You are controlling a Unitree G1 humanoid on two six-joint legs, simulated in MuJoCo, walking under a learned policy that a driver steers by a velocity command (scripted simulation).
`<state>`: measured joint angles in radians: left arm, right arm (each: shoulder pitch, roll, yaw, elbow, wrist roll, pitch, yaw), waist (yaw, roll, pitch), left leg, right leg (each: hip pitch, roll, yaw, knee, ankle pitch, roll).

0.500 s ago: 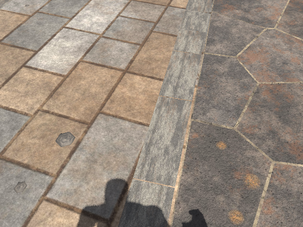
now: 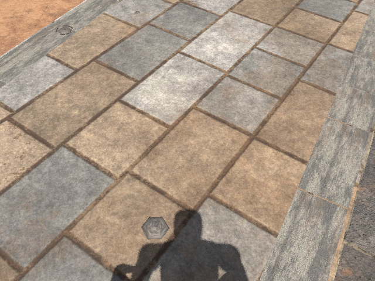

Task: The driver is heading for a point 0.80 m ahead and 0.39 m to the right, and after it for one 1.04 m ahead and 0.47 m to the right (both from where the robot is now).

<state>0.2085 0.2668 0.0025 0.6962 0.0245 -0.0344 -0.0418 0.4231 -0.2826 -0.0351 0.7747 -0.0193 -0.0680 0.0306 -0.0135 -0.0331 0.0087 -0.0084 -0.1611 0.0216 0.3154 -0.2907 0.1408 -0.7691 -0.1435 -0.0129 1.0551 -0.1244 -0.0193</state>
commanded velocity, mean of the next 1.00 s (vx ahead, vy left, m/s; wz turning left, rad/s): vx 0.99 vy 0.00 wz -0.80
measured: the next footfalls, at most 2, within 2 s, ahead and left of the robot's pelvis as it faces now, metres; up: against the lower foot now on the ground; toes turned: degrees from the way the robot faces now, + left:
right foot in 0.20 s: +0.40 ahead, -0.05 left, +0.00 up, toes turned -9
left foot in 0.60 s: +0.84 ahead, +0.07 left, +0.00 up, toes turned -31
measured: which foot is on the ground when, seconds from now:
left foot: down 0.00-0.18, up 0.20-0.58, down 0.60-1.00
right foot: up 0.00-0.18, down 0.20-0.60, up 0.62-1.00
